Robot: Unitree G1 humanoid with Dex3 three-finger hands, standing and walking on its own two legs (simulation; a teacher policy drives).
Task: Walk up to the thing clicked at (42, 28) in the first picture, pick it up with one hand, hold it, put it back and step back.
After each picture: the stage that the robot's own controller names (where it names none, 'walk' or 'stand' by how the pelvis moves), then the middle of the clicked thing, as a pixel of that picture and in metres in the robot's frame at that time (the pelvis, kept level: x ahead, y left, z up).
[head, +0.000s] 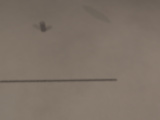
stand; (42, 26) +1.63 +0.50 -0.72
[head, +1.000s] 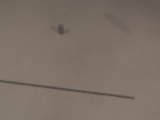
walk; (60, 29) +1.55 +0.20 -0.70
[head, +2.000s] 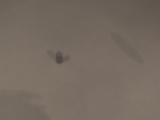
walk; (59, 57) +1.06 +0.17 -0.71
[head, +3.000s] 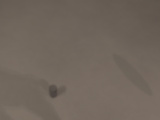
walk; (53, 91) +0.69 +0.19 -0.72
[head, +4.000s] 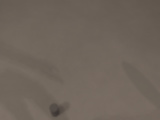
stand; (54, 110) +0.47 +0.20 -0.69
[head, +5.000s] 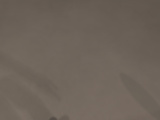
stand; out of the picture +0.45 +0.20 -0.72
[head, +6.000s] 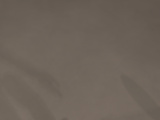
stand; out of the picture +0.41 +0.21 -0.73
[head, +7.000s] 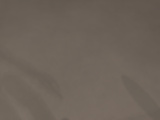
stand; out of the picture +0.42 +0.20 -0.73
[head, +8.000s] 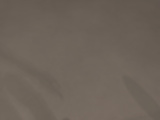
go down; out of the picture +0.42 +0.19 -0.73
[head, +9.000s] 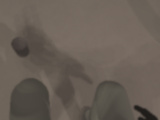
go down; (21, 47) +0.49 +0.25 -0.35
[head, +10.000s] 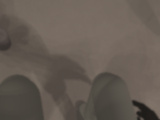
approach; (1, 39) +0.47 +0.28 -0.29
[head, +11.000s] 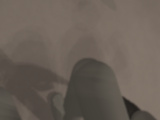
close in; out of the picture +0.45 +0.33 -0.22
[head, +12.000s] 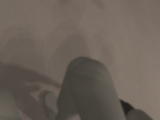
close; out of the picture +0.45 +0.34 -0.23
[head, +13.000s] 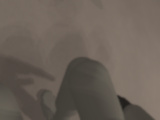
lift; out of the picture +0.43 +0.32 -0.23
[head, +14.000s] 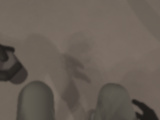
lift; (11, 69) +0.35 +0.24 -0.08
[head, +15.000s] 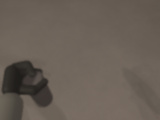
hold; (38, 90) +0.32 +0.15 +0.01
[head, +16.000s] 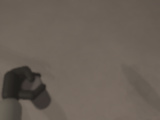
hold; (37, 93) +0.32 +0.16 -0.03
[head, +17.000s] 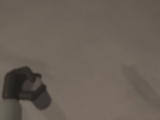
hold; (37, 93) +0.32 +0.16 -0.03
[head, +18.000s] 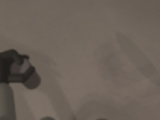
crouch; (27, 74) +0.38 +0.19 -0.08
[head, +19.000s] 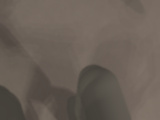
lower; out of the picture +0.56 +0.36 -0.25
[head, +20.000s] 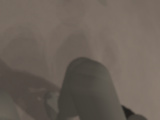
lower; out of the picture +0.50 +0.40 -0.25
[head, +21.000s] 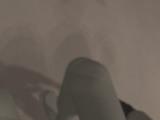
lower; out of the picture +0.51 +0.38 -0.25
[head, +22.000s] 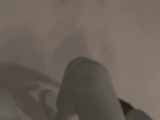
lower; out of the picture +0.52 +0.36 -0.25
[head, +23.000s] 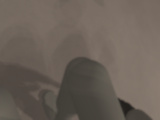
lower; out of the picture +0.53 +0.34 -0.25
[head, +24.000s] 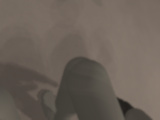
open; out of the picture +0.55 +0.32 -0.26
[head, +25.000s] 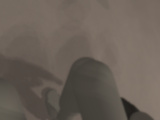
stand; out of the picture +0.56 +0.30 -0.26
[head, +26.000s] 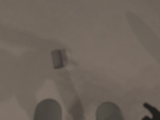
walk; (57, 59) +0.58 +0.14 -0.52
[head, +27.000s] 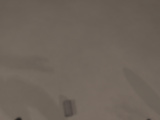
stand; (67, 108) +0.54 +0.09 -0.69
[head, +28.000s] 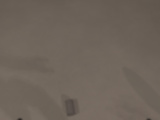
stand; (70, 107) +0.54 +0.08 -0.69
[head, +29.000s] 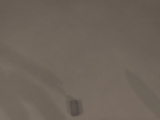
stand; (74, 108) +0.55 +0.05 -0.73
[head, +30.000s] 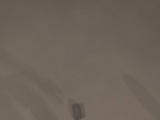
stand; (76, 111) +0.56 +0.03 -0.75
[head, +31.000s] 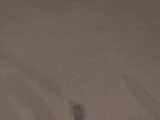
stand; (77, 112) +0.54 +0.02 -0.75
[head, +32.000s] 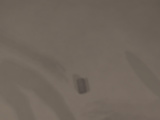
walk; (81, 85) +0.63 -0.03 -0.72
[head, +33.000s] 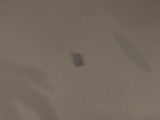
walk; (77, 59) +0.91 -0.01 -0.73
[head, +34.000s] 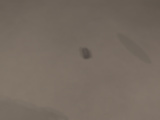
stand; (85, 53) +1.22 +0.01 -0.73
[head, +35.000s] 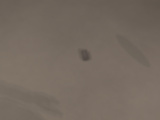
stand; (84, 55) +1.16 -0.04 -0.75
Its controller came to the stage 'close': yes
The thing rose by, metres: 0.68
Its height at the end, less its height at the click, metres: -0.02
